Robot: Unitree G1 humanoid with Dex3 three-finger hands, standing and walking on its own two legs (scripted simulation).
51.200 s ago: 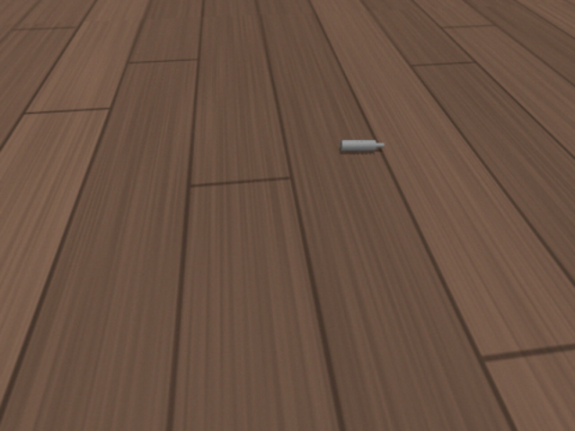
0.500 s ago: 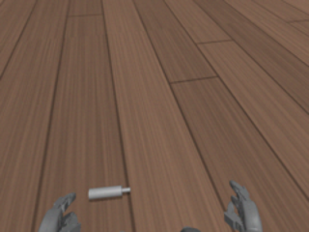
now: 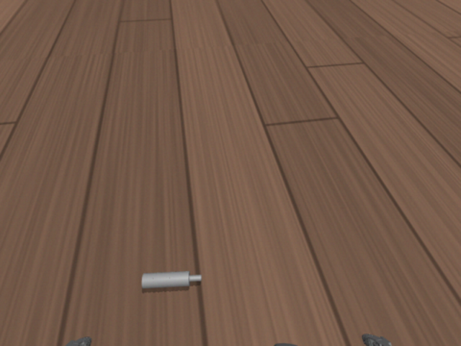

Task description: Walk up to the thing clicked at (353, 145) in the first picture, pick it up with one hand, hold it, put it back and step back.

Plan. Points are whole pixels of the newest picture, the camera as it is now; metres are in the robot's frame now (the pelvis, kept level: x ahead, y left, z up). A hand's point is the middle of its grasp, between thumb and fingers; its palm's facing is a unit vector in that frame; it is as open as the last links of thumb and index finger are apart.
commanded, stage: stand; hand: left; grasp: from above
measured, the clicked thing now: (172, 279) +0.46 +0.23 -0.72
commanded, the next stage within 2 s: none
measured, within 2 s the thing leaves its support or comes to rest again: neither
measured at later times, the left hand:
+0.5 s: hand out of the picture +0.04 +0.23 -0.13, palm faces +0.05 -0.94 -0.34, open 7.4 cm
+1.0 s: hand out of the picture +0.04 +0.23 -0.13, palm faces +0.02 -0.94 -0.34, open 7.4 cm
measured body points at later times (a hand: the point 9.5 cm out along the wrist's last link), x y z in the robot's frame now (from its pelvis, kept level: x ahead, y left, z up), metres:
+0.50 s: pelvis -0.01 -0.01 +0.03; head -0.01 -0.02 +0.48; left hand +0.04 +0.28 -0.11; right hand +0.06 -0.29 -0.11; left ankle +0.00 +0.13 -0.71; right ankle +0.02 -0.15 -0.71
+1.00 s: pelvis -0.01 -0.02 +0.03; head +0.00 -0.02 +0.48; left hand +0.04 +0.28 -0.10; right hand +0.04 -0.31 -0.11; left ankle +0.00 +0.13 -0.71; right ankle +0.02 -0.15 -0.71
